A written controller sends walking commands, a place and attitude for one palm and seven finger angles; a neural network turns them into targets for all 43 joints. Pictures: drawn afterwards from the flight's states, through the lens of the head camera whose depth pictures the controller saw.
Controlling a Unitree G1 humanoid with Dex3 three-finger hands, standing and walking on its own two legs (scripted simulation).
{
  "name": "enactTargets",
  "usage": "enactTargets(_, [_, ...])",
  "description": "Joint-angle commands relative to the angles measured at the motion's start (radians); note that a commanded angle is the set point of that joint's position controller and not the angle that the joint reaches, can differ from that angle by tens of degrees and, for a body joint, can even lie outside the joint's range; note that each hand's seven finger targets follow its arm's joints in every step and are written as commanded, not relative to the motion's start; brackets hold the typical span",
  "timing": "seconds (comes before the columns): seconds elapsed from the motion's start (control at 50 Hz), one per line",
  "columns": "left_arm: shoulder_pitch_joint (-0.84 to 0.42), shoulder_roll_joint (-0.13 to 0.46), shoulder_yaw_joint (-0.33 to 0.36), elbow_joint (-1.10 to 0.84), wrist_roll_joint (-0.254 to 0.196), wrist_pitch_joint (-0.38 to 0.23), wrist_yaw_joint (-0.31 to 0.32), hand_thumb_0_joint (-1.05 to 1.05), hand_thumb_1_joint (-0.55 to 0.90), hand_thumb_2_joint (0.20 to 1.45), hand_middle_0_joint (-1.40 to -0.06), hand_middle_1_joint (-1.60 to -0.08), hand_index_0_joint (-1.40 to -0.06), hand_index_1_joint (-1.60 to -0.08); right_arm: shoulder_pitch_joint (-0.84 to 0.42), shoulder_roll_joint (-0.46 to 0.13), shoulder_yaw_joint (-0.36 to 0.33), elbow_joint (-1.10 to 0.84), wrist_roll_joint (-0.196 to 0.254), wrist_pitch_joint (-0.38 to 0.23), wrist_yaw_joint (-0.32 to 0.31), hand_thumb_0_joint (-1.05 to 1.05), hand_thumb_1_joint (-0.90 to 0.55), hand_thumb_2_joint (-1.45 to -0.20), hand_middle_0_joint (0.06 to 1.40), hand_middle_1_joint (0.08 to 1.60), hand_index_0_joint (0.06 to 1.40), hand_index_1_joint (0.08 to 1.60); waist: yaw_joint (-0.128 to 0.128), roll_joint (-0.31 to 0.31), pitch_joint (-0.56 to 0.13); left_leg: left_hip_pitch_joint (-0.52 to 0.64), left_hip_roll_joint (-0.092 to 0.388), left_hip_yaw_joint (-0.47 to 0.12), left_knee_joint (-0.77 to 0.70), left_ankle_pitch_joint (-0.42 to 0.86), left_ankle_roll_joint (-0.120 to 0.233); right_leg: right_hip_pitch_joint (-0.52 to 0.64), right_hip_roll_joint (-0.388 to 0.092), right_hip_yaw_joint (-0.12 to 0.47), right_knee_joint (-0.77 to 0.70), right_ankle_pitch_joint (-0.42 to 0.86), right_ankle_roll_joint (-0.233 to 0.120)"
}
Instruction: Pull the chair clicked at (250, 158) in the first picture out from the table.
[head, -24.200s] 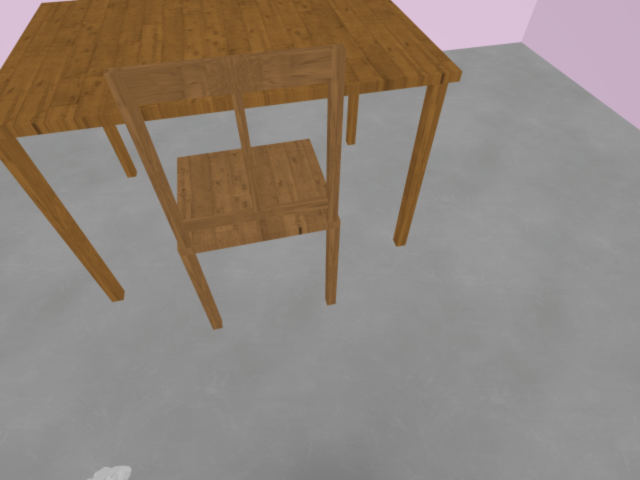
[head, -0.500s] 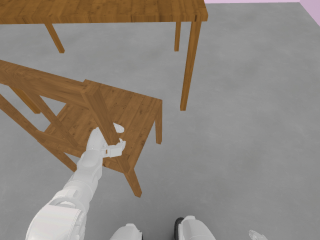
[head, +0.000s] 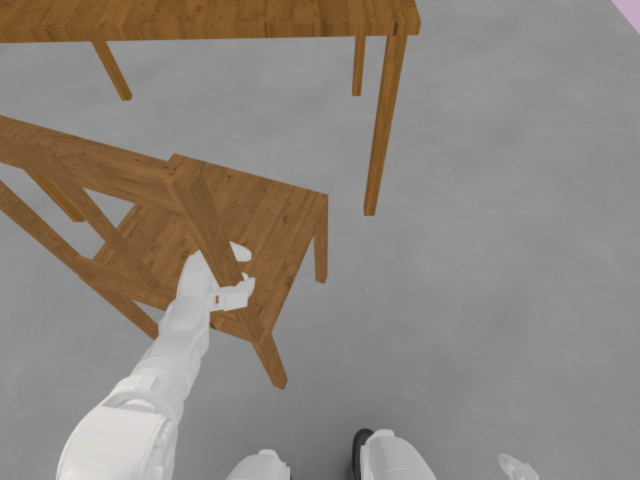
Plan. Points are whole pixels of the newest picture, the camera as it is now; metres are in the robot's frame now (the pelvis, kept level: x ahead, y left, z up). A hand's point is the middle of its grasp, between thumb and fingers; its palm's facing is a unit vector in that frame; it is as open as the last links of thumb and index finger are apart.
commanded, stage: step backward, pulling the chair out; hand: left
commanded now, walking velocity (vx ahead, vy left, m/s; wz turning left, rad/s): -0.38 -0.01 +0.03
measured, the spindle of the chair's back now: (115, 240) +0.46 +0.32 -0.05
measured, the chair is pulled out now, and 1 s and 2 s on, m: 0.36 0.41 0.44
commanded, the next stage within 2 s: none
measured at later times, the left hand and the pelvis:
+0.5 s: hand (235, 302) +0.35 +0.12 -0.05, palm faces -0.05 -0.99 -0.16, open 6.4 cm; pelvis -0.03 +0.00 +0.01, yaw +0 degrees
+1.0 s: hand (232, 320) +0.32 +0.12 -0.05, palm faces -0.02 -0.99 -0.17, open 6.5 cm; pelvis -0.05 -0.01 +0.00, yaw +0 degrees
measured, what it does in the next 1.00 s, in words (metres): steps on the spot: left foot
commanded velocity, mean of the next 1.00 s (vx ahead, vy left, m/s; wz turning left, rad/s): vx -0.38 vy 0.02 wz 0.02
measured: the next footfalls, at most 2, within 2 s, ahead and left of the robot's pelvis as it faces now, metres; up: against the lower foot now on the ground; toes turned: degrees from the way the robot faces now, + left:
left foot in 0.02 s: +0.00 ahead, +0.12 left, +0.00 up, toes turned -1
right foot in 1.72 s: +0.05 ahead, -0.13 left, +0.00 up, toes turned -3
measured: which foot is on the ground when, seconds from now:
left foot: up 0.00-0.00, down 0.02-1.00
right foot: down 0.00-1.00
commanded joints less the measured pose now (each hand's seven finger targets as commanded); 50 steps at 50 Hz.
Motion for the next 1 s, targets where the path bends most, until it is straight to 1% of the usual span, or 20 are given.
enactTargets(0.0, [-0.342, 0.208, 0.023, -0.167, 0.029, -0.050, 0.030, 0.000, 0.900, 0.900, -0.500, -1.450, -0.500, -1.450, 0.098, -0.162, -0.040, -0.046, -0.006, -0.036, -0.023, 0.000, -0.900, -0.900, 0.200, 0.300, 0.200, 0.300, 0.030, -0.013, -0.438, 0.192, 0.100, -0.085, -0.273, 0.288, 0.035, 0.239, -0.131, 0.097, -0.133, 0.013, 0.009])
enactTargets(0.06, [-0.441, 0.147, -0.027, -0.259, 0.017, -0.062, 0.021, 0.000, 0.900, 0.900, -0.500, -1.450, -0.500, -1.450, 0.026, -0.122, -0.027, -0.097, -0.010, -0.030, -0.025, 0.000, -0.900, -0.900, 0.200, 0.300, 0.200, 0.300, 0.050, 0.193, -0.419, 0.086, 0.245, -0.196, -0.328, 0.430, 0.094, 0.264, -0.040, 0.073, 0.102, -0.119, 0.032])
enactTargets(0.12, [-0.414, 0.160, 0.002, -0.241, 0.025, -0.059, 0.020, 0.000, 0.900, 0.900, -0.500, -1.450, -0.500, -1.450, 0.081, -0.128, -0.050, -0.069, -0.018, -0.023, -0.021, 0.000, -0.900, -0.900, 0.200, 0.300, 0.200, 0.300, 0.041, 0.111, -0.491, 0.239, 0.225, -0.156, -0.183, 0.794, 0.072, 0.274, -0.045, 0.089, 0.044, 0.104, 0.021])
enactTargets(0.16, [-0.426, 0.138, -0.019, -0.244, 0.033, -0.061, 0.014, 0.000, 0.900, 0.900, -0.500, -1.450, -0.500, -1.450, 0.090, -0.126, -0.053, -0.068, -0.021, -0.020, -0.013, 0.000, -0.900, -0.900, 0.200, 0.300, 0.200, 0.300, 0.031, 0.128, -0.490, 0.225, 0.201, -0.126, -0.153, 0.794, 0.032, 0.305, -0.074, 0.105, 0.013, 0.255, 0.002])
enactTargets(0.22, [-0.393, 0.205, 0.017, -0.215, 0.024, -0.057, 0.019, 0.000, 0.900, 0.900, -0.500, -1.450, -0.500, -1.450, 0.110, -0.135, -0.066, -0.056, -0.003, -0.013, -0.020, 0.000, -0.900, -0.900, 0.200, 0.300, 0.200, 0.300, 0.022, -0.005, -0.578, 0.164, 0.108, -0.064, -0.042, 0.522, -0.015, 0.388, -0.188, 0.197, -0.049, 0.490, -0.042])
enactTargets(0.26, [-0.362, 0.227, 0.029, -0.191, 0.019, -0.047, 0.016, 0.000, 0.900, 0.900, -0.500, -1.450, -0.500, -1.450, 0.103, -0.133, -0.064, -0.067, 0.002, -0.012, -0.018, 0.000, -0.900, -0.900, 0.200, 0.300, 0.200, 0.300, 0.028, -0.093, -0.570, 0.124, 0.033, -0.046, 0.036, 0.081, -0.026, 0.394, -0.290, 0.279, -0.166, 0.399, -0.084])
enactTargets(0.3, [-0.338, 0.231, 0.030, -0.166, 0.014, -0.021, 0.014, 0.000, 0.900, 0.900, -0.500, -1.450, -0.500, -1.450, 0.092, -0.141, -0.055, -0.073, 0.004, -0.009, -0.016, 0.000, -0.900, -0.900, 0.200, 0.300, 0.200, 0.300, 0.035, -0.118, -0.509, 0.118, 0.017, -0.046, 0.048, -0.053, -0.016, 0.355, -0.320, 0.271, -0.226, 0.234, -0.101])
enactTargets(0.34, [-0.360, 0.204, 0.017, -0.194, 0.015, -0.011, 0.010, 0.000, 0.900, 0.900, -0.500, -1.450, -0.500, -1.450, 0.087, -0.136, -0.040, -0.068, -0.003, -0.004, -0.016, 0.000, -0.900, -0.900, 0.200, 0.300, 0.200, 0.300, 0.022, -0.120, -0.495, 0.188, 0.028, -0.029, -0.094, 0.033, 0.001, 0.316, -0.260, 0.185, -0.219, 0.141, -0.055])
enactTargets(0.38, [-0.367, 0.194, 0.007, -0.214, 0.016, -0.016, 0.015, 0.000, 0.900, 0.900, -0.500, -1.450, -0.500, -1.450, 0.053, -0.161, -0.044, -0.084, -0.005, 0.001, -0.022, 0.000, -0.900, -0.900, 0.200, 0.300, 0.200, 0.300, 0.027, 0.049, -0.463, 0.212, 0.131, -0.107, -0.296, 0.290, 0.040, 0.256, -0.121, 0.085, -0.124, -0.038, 0.024])
enactTargets(0.44, [-0.428, 0.148, -0.023, -0.276, 0.006, -0.028, 0.009, 0.000, 0.900, 0.900, -0.500, -1.450, -0.500, -1.450, 0.015, -0.128, -0.037, -0.129, -0.003, 0.001, -0.016, 0.000, -0.900, -0.900, 0.200, 0.300, 0.200, 0.300, 0.048, 0.168, -0.423, 0.045, 0.245, -0.199, -0.353, 0.283, 0.104, 0.325, -0.025, 0.069, 0.081, -0.186, 0.030])
enactTargets(0.5, [-0.410, 0.182, 0.007, -0.257, 0.012, -0.030, 0.011, 0.000, 0.900, 0.900, -0.500, -1.450, -0.500, -1.450, 0.053, -0.136, -0.050, -0.100, -0.006, -0.005, -0.022, 0.000, -0.900, -0.900, 0.200, 0.300, 0.200, 0.300, 0.039, 0.119, -0.494, 0.144, 0.218, -0.134, -0.232, 0.575, 0.077, 0.356, -0.046, 0.091, 0.047, 0.073, 0.030])
enactTargets(0.56, [-0.416, 0.172, -0.011, -0.248, 0.016, -0.034, 0.008, 0.000, 0.900, 0.900, -0.500, -1.450, -0.500, -1.450, 0.043, -0.134, -0.052, -0.107, -0.005, -0.006, -0.015, 0.000, -0.900, -0.900, 0.200, 0.300, 0.200, 0.300, 0.049, 0.142, -0.410, 0.000, 0.203, -0.120, -0.243, 0.322, 0.055, 0.338, -0.070, 0.120, 0.052, -0.095, -0.001])
enactTargets(0.6, [-0.378, 0.210, 0.015, -0.227, 0.015, -0.041, 0.015, 0.000, 0.900, 0.900, -0.500, -1.450, -0.500, -1.450, 0.060, -0.136, -0.057, -0.101, 0.001, -0.012, -0.017, 0.000, -0.900, -0.900, 0.200, 0.300, 0.200, 0.300, 0.049, 0.043, -0.411, -0.011, 0.153, -0.097, -0.183, 0.183, 0.047, 0.304, -0.106, 0.182, -0.020, -0.162, -0.015])
enactTargets(0.66, [-0.346, 0.240, 0.027, -0.197, 0.016, -0.049, 0.023, 0.000, 0.900, 0.900, -0.500, -1.450, -0.500, -1.450, 0.105, -0.123, -0.058, -0.075, 0.004, -0.028, -0.010, 0.000, -0.900, -0.900, 0.200, 0.300, 0.200, 0.300, 0.035, -0.169, -0.448, 0.151, 0.011, -0.004, 0.025, -0.017, 0.000, 0.164, -0.264, 0.328, -0.314, -0.302, -0.064])
enactTargets(0.7, [-0.330, 0.244, 0.037, -0.165, 0.018, -0.040, 0.026, 0.000, 0.900, 0.900, -0.500, -1.450, -0.500, -1.450, 0.103, -0.133, -0.053, -0.058, -0.001, -0.030, -0.007, 0.000, -0.900, -0.900, 0.200, 0.300, 0.200, 0.300, 0.038, -0.145, -0.449, 0.187, 0.001, -0.006, 0.080, -0.036, -0.004, 0.173, -0.297, 0.307, -0.331, -0.213, -0.092])
enactTargets(0.76, [-0.355, 0.220, 0.029, -0.167, 0.019, -0.039, 0.023, 0.000, 0.900, 0.900, -0.500, -1.450, -0.500, -1.450, 0.103, -0.145, -0.038, -0.039, -0.001, -0.036, -0.016, 0.000, -0.900, -0.900, 0.200, 0.300, 0.200, 0.300, 0.027, -0.123, -0.437, 0.203, 0.055, -0.039, -0.184, 0.168, 0.017, 0.242, -0.200, 0.158, -0.203, -0.007, -0.024])
enactTargets(0.8, [-0.375, 0.193, 0.001, -0.199, 0.014, -0.054, 0.025, 0.000, 0.900, 0.900, -0.500, -1.450, -0.500, -1.450, 0.063, -0.158, -0.044, -0.069, 0.002, -0.038, -0.020, 0.000, -0.900, -0.900, 0.200, 0.300, 0.200, 0.300, 0.046, 0.094, -0.438, 0.169, 0.179, -0.133, -0.306, 0.336, 0.058, 0.245, -0.080, 0.083, -0.046, -0.074, 0.030])
enactTargets(0.84, [-0.422, 0.162, -0.013, -0.244, 0.014, -0.055, 0.020, 0.000, 0.900, 0.900, -0.500, -1.450, -0.500, -1.450, 0.033, -0.132, -0.034, -0.092, -0.005, -0.031, -0.021, 0.000, -0.900, -0.900, 0.200, 0.300, 0.200, 0.300, 0.053, 0.175, -0.423, 0.084, 0.242, -0.184, -0.320, 0.393, 0.091, 0.278, -0.039, 0.078, 0.081, -0.129, 0.030])
enactTargets(0.9, [-0.392, 0.178, 0.009, -0.229, 0.018, -0.051, 0.020, 0.000, 0.900, 0.900, -0.500, -1.450, -0.500, -1.450, 0.070, -0.135, -0.049, -0.073, -0.010, -0.024, -0.021, 0.000, -0.900, -0.900, 0.200, 0.300, 0.200, 0.300, 0.047, 0.117, -0.474, 0.159, 0.220, -0.137, -0.206, 0.643, 0.065, 0.310, -0.056, 0.099, 0.046, 0.108, 0.020])
enactTargets(0.98, [-0.374, 0.216, 0.025, -0.213, 0.016, -0.048, 0.021, 0.000, 0.900, 0.900, -0.500, -1.450, -0.500, -1.450, 0.088, -0.143, -0.061, -0.073, 0.000, -0.019, -0.022, 0.000, -0.900, -0.900, 0.200, 0.300, 0.200, 0.300, 0.039, 0.032, -0.493, 0.107, 0.148, -0.089, -0.133, 0.429, 0.016, 0.321, -0.126, 0.174, -0.012, 0.184, -0.021])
